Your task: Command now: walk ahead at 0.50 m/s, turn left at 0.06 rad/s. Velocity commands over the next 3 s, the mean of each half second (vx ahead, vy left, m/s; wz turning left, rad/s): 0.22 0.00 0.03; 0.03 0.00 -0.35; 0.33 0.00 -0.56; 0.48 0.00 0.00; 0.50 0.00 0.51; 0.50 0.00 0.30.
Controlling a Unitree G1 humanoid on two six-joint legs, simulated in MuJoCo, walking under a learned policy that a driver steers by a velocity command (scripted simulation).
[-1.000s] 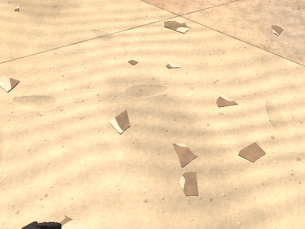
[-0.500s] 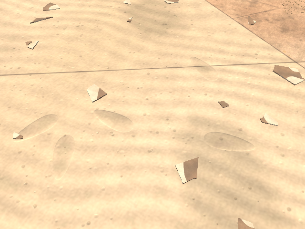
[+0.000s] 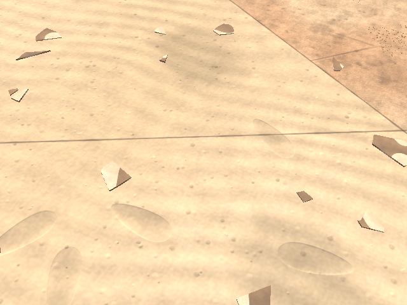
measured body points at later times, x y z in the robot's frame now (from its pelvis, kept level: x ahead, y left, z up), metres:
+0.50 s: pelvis +0.18 -0.05 -0.01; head +0.20 -0.06 +0.43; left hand +0.31 +0.19 -0.14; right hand +0.27 -0.33 -0.14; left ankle +0.20 +0.10 -0.74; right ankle +0.26 -0.15 -0.75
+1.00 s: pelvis +0.23 -0.06 -0.01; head +0.27 -0.08 +0.44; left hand +0.41 +0.20 -0.12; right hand +0.31 -0.36 -0.13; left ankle +0.23 +0.10 -0.67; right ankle +0.25 -0.14 -0.75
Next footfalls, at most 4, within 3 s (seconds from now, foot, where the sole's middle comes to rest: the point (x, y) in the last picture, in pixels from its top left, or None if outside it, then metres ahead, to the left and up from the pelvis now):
0.20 right None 0.30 -0.15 -0.78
0.54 left None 0.25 0.10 -0.78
1.20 left None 0.35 0.07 -0.78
1.64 right None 0.45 -0.34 -0.78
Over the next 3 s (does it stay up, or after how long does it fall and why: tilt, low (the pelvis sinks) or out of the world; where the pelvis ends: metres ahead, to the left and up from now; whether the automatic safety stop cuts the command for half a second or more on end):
stays up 1.08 -0.47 0.00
